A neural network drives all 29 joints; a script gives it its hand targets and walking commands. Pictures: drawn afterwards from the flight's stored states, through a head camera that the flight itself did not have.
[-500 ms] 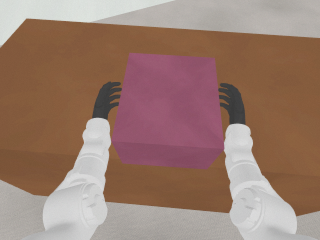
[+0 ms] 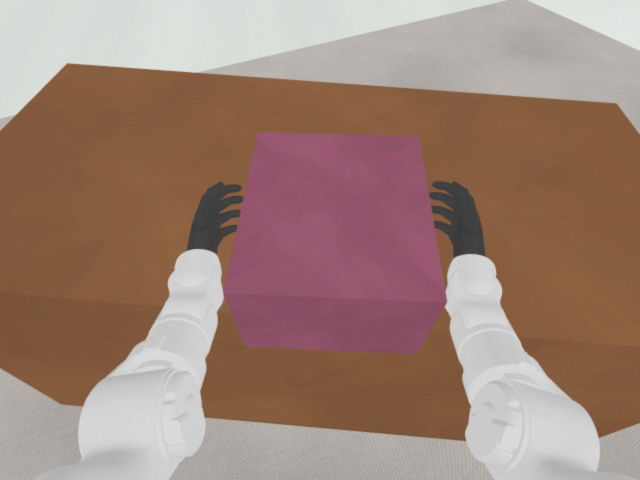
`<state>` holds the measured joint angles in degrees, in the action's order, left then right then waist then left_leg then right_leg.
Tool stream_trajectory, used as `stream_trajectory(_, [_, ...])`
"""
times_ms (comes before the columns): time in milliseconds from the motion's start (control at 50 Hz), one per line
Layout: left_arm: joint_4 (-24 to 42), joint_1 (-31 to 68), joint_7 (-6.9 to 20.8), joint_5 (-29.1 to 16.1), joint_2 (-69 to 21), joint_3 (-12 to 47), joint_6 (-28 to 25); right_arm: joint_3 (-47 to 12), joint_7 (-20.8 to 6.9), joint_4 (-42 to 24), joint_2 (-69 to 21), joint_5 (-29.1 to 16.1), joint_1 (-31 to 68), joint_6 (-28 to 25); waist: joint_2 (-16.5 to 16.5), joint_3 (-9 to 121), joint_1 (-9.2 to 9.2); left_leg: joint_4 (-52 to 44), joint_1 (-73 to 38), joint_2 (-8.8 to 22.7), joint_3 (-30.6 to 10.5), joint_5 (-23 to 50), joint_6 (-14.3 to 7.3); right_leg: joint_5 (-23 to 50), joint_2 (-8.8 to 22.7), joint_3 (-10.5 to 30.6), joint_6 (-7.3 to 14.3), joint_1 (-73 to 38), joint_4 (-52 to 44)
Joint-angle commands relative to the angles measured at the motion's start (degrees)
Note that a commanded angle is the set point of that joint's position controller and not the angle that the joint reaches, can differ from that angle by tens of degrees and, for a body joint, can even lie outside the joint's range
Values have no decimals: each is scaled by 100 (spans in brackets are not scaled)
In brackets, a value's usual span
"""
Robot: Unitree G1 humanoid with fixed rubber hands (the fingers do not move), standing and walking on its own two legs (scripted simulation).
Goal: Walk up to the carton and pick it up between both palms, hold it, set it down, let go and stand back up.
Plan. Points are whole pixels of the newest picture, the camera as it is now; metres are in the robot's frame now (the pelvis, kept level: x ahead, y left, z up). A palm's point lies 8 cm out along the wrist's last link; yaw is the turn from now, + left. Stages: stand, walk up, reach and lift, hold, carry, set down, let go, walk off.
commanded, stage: reach and lift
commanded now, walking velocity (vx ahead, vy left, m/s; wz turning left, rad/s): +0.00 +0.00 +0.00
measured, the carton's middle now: (334, 239) +0.47 +0.00 +0.02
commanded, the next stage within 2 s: none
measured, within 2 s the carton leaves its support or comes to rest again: neither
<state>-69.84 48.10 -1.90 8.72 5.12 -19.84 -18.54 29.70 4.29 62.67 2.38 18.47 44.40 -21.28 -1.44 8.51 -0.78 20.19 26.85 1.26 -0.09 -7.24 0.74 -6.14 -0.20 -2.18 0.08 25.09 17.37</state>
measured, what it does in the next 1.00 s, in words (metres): stands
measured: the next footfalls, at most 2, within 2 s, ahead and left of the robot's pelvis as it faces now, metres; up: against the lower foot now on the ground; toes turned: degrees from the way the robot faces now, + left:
none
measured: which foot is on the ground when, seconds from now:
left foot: down 0.00-1.00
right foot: down 0.00-1.00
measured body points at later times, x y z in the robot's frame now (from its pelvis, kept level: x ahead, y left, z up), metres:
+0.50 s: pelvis -0.01 +0.01 +0.01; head -0.01 +0.03 +0.46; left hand +0.42 +0.17 +0.12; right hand +0.40 -0.17 +0.12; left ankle +0.01 +0.12 -0.74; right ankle +0.01 -0.12 -0.74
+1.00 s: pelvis +0.00 +0.01 +0.00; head -0.03 +0.04 +0.45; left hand +0.38 +0.17 +0.14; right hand +0.37 -0.17 +0.14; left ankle +0.01 +0.12 -0.74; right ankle +0.01 -0.12 -0.74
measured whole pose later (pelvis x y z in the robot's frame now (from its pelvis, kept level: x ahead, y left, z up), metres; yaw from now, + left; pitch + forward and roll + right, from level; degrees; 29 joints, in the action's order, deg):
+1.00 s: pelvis +0.00 +0.01 +0.00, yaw +1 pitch -6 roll -1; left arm -22.4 32.0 1.1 12.6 0.4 -15.4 21.9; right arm 10.3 5.7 38.8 3.3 -2.8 33.5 3.7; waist -3.8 -1.5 3.0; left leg 19.2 4.2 0.5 -0.6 -9.4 0.1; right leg -7.8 0.5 -2.8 -0.7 1.4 14.9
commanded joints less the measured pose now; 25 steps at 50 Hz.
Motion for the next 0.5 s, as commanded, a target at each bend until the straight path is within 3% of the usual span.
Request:
stream_trajectory(0, [977,4304,633,177,-3169,1408,-228,-1747,-920,-342,-3311,470,3585,-195,185,3779,38,-44,-1413,-113,582,1442,253,2010,-12,-321,-152,-2457,317])
stream_trajectory(60, [1061,4363,669,184,-3133,1362,-32,-1749,-938,-382,-3308,362,3606,19,279,3448,46,-91,-1488,-120,588,1282,248,1656,14,-286,-134,-2415,233])
stream_trajectory(220, [1258,4072,859,370,-2974,1034,702,-1739,-1002,-718,-3194,143,3508,606,52,2458,26,-446,-1697,-161,632,545,84,867,55,-240,-176,-2636,-39])
stream_trajectory(480, [2762,3417,973,265,-3231,1590,1967,-2464,-1052,-1754,-2986,-674,3443,1160,83,2040,92,-352,-2526,-190,584,1071,139,923,-75,-336,-195,-2717,-149])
